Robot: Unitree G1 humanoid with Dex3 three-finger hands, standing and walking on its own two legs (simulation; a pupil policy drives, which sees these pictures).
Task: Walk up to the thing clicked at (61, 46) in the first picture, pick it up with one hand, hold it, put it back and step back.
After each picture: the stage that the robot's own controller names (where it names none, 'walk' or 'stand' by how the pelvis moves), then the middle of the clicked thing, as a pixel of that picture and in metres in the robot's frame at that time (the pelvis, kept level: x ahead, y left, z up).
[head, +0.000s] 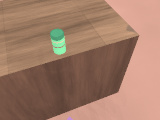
stand; (58, 41) +0.61 +0.15 -0.03
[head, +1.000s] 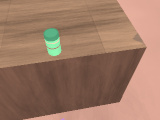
rise first; (52, 42) +0.56 +0.18 -0.01
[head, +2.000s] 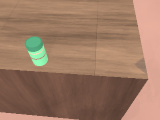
rise first; (37, 51) +0.49 +0.22 +0.00
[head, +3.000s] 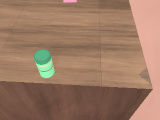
stand; (44, 64) +0.46 +0.19 -0.03
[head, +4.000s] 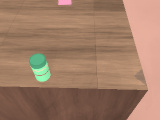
stand; (40, 68) +0.44 +0.20 -0.04
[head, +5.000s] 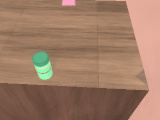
stand; (43, 66) +0.46 +0.20 -0.04
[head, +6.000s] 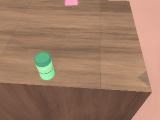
stand; (44, 66) +0.45 +0.19 -0.04
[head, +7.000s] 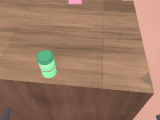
rise first; (47, 64) +0.46 +0.19 -0.03
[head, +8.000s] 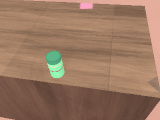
go down; (55, 64) +0.47 +0.18 -0.03
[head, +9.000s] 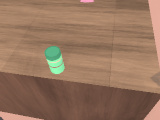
go down; (55, 60) +0.48 +0.18 -0.02
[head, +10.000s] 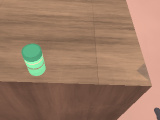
go down; (34, 60) +0.44 +0.17 +0.00
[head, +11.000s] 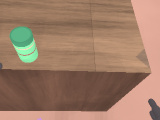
close in; (25, 45) +0.46 +0.18 +0.03
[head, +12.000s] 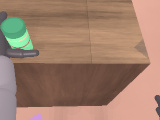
close; (18, 37) +0.48 +0.18 +0.05
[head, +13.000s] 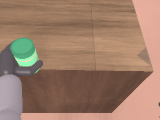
lift; (26, 57) +0.42 +0.18 +0.04
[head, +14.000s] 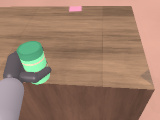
lift; (34, 63) +0.33 +0.16 +0.17
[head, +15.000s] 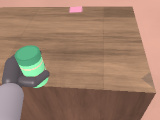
hold; (33, 67) +0.33 +0.17 +0.15
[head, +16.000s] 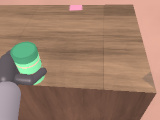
hold; (29, 64) +0.32 +0.18 +0.17
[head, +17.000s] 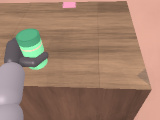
crouch; (33, 49) +0.39 +0.17 +0.16
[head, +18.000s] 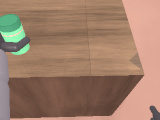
lower; (14, 35) +0.48 +0.20 +0.10
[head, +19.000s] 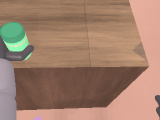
lower; (17, 42) +0.47 +0.19 +0.05
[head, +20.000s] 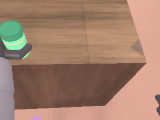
lower; (15, 41) +0.47 +0.19 +0.05
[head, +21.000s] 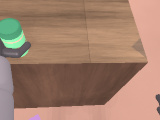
lower; (14, 39) +0.47 +0.19 +0.05
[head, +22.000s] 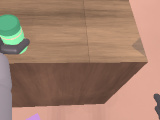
rest; (12, 35) +0.48 +0.19 +0.06
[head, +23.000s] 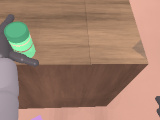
withdraw; (21, 41) +0.47 +0.17 +0.05
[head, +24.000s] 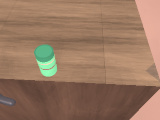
sink last; (46, 61) +0.43 +0.16 +0.02
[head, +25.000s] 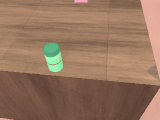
stand; (53, 57) +0.48 +0.17 +0.02
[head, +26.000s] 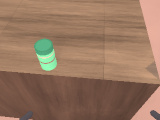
stand; (46, 55) +0.45 +0.17 +0.03
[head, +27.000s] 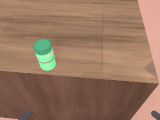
stand; (45, 55) +0.46 +0.18 +0.03
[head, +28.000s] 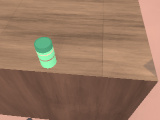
stand; (46, 53) +0.47 +0.18 +0.03
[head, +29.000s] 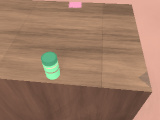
stand; (51, 66) +0.46 +0.17 -0.03
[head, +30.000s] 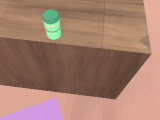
walk; (52, 25) +0.59 +0.15 -0.02
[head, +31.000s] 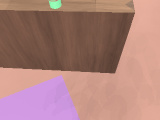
walk; out of the picture +0.85 +0.20 -0.01
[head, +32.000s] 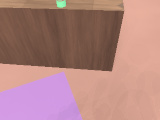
stand; out of the picture +1.06 +0.20 -0.02
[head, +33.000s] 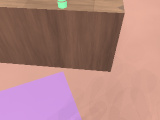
stand; out of the picture +1.06 +0.18 -0.04
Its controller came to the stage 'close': yes
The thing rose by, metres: 0.22
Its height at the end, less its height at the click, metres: +0.00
